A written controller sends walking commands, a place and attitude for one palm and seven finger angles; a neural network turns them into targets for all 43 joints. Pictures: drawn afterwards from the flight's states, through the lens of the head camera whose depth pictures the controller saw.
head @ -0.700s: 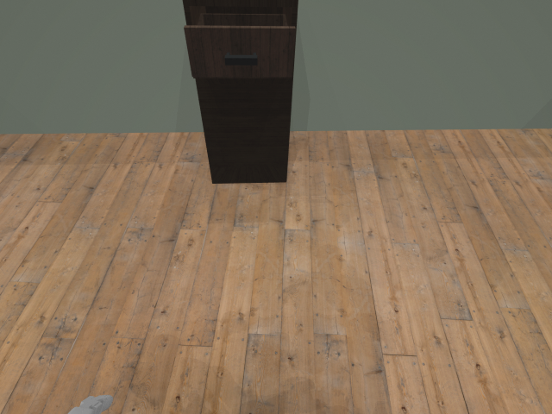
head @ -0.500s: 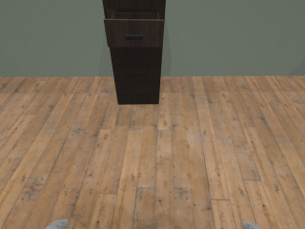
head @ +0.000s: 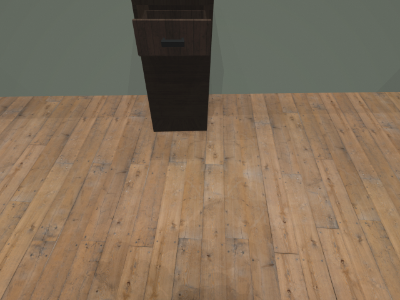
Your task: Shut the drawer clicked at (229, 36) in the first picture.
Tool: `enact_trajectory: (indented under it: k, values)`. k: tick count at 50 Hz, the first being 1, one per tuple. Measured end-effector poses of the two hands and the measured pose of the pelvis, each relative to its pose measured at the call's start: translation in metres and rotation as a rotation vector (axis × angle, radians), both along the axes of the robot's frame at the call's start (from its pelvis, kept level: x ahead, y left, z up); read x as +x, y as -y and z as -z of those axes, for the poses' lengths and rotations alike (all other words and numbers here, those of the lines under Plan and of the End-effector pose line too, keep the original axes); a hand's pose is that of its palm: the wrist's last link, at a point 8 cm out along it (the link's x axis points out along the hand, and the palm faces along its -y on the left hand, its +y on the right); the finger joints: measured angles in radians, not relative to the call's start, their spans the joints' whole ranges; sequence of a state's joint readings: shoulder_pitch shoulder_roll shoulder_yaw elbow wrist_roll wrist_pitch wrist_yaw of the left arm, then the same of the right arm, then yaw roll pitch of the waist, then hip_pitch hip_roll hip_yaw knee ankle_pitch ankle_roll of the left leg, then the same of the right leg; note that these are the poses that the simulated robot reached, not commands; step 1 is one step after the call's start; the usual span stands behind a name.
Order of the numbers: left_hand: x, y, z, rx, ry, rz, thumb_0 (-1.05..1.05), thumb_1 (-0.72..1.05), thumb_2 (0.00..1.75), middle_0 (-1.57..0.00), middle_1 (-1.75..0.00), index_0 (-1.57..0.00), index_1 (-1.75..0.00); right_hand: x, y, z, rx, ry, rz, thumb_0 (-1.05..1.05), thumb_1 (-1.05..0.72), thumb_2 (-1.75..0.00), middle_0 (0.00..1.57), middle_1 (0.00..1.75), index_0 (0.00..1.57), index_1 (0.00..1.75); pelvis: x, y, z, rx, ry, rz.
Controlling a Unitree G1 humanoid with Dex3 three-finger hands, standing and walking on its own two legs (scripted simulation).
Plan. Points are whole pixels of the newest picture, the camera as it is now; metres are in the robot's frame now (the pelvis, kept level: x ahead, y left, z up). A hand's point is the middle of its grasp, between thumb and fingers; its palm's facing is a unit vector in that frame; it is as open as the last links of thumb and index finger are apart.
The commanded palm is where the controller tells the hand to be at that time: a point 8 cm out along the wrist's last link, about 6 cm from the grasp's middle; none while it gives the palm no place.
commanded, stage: stand and wait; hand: left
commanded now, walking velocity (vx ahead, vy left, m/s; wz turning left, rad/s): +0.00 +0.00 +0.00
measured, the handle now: (173, 41) +1.15 +0.19 -0.01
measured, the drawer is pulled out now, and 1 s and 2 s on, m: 0.19 0.19 0.19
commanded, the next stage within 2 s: look at it before walking up in 0.12 s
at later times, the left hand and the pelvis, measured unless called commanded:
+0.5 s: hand out of the picture +0.07 +0.24 -0.16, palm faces -0.04 -0.94 -0.33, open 7.4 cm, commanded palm none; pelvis +0.00 -0.01 +0.00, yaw +0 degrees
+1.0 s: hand out of the picture +0.06 +0.23 -0.17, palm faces -0.04 -0.95 -0.30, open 7.4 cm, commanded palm none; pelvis +0.02 +0.00 +0.00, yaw -1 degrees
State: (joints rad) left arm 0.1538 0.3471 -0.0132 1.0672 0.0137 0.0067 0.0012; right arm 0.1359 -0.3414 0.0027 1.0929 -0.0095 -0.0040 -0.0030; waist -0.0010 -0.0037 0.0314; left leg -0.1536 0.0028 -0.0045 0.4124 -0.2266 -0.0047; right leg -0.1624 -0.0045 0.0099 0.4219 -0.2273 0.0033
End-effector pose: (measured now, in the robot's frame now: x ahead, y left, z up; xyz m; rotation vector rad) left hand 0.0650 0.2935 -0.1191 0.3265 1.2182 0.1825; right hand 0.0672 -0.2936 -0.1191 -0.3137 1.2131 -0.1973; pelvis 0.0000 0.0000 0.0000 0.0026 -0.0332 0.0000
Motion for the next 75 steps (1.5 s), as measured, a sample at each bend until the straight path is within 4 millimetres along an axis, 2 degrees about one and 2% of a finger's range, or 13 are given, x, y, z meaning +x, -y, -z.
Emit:
enact_trajectory:
  k: [14,26,44,50,56,59,61,63,66,69,72,75]
  values:
    - [0.007,0.007,-0.003,-0.003,0.032,0.013,0.01,0.9,0.9,-0.2,-0.3,-0.21,-0.3,-0.004,0.001,0.0,0.012,0.008,0.004,0.0,-0.9,-0.9,0.2,0.3,0.2,0.3,-0.004,0.004,-0.001,0.001,0.0,0.002]
    - [0.004,0.01,0.0,-0.012,0.011,0.012,0.01,0.9,0.9,-0.2,-0.3,-0.21,-0.3,-0.004,0.005,-0.002,0.004,-0.003,0.007,0.0,-0.9,-0.9,0.2,0.3,0.2,0.3,-0.003,0.006,-0.002,0.0,-0.005,0.004]
    - [0.004,0.008,-0.001,-0.006,0.001,0.004,0.01,0.9,0.9,-0.2,-0.3,-0.21,-0.3,0.004,0.002,-0.002,0.006,0.003,0.003,0.0,-0.9,-0.9,0.2,0.3,0.2,0.3,0.002,0.005,-0.003,-0.001,-0.006,0.007]
    - [-0.005,0.021,0.012,-0.047,-0.043,-0.012,0.01,0.9,0.9,-0.2,-0.3,-0.2,-0.3,-0.004,-0.014,0.009,0.043,-0.027,0.024,0.0,-0.9,-0.9,0.2,0.3,0.2,0.3,0.016,0.004,0.002,-0.004,-0.013,0.026]
    - [-0.024,0.038,0.037,-0.138,-0.145,-0.055,0.01,0.9,0.9,-0.2,-0.3,-0.2,-0.3,-0.021,-0.043,0.023,0.08,-0.103,0.079,0.0,-0.91,-0.9,0.2,0.3,0.2,0.3,0.045,-0.007,0.011,-0.025,-0.023,0.042]
    - [-0.026,0.043,0.046,-0.168,-0.227,-0.045,0.01,0.9,0.9,-0.2,-0.3,-0.2,-0.3,-0.031,-0.059,0.027,0.096,-0.126,0.139,0.0,-0.91,-0.9,0.2,0.3,0.2,0.3,0.063,-0.012,0.016,-0.01,-0.029,0.079]
    - [-0.014,0.048,0.046,-0.174,-0.269,-0.017,0.01,0.9,0.9,-0.2,-0.3,-0.2,-0.3,-0.042,-0.069,0.027,0.107,-0.144,0.193,0.0,-0.91,-0.9,0.2,0.3,0.2,0.3,0.075,-0.012,0.015,-0.007,-0.03,0.099]
    - [0.01,0.052,0.044,-0.177,-0.27,0.008,0.01,0.9,0.9,-0.2,-0.3,-0.2,-0.3,-0.058,-0.08,0.024,0.122,-0.193,0.241,0.0,-0.91,-0.9,0.2,0.3,0.2,0.3,0.088,-0.009,0.012,-0.008,-0.032,0.104]
    - [0.063,0.062,0.041,-0.182,-0.216,0.044,0.01,0.9,0.9,-0.2,-0.3,-0.2,-0.3,-0.082,-0.094,0.018,0.152,-0.31,0.3,0.0,-0.91,-0.9,0.2,0.3,0.2,0.3,0.109,-0.003,0.01,-0.011,-0.034,0.112]
    - [0.128,0.077,0.039,-0.184,-0.135,0.092,0.01,0.91,0.9,-0.2,-0.3,-0.2,-0.3,-0.097,-0.101,0.013,0.183,-0.428,0.352,0.0,-0.9,-0.9,0.2,0.3,0.2,0.3,0.132,0.007,0.011,-0.014,-0.037,0.129]
    - [0.197,0.097,0.041,-0.176,-0.041,0.146,0.01,0.91,0.9,-0.2,-0.3,-0.2,-0.3,-0.098,-0.1,0.015,0.21,-0.514,0.4,0.0,-0.9,-0.9,0.2,0.3,0.2,0.3,0.16,0.022,0.02,-0.018,-0.032,0.148]
    - [0.25,0.115,0.047,-0.158,0.062,0.169,0.01,0.91,0.9,-0.2,-0.3,-0.2,-0.3,-0.079,-0.085,0.027,0.226,-0.548,0.429,0.0,-0.9,-0.9,0.2,0.3,0.2,0.3,0.189,0.042,0.034,-0.009,-0.016,0.16]
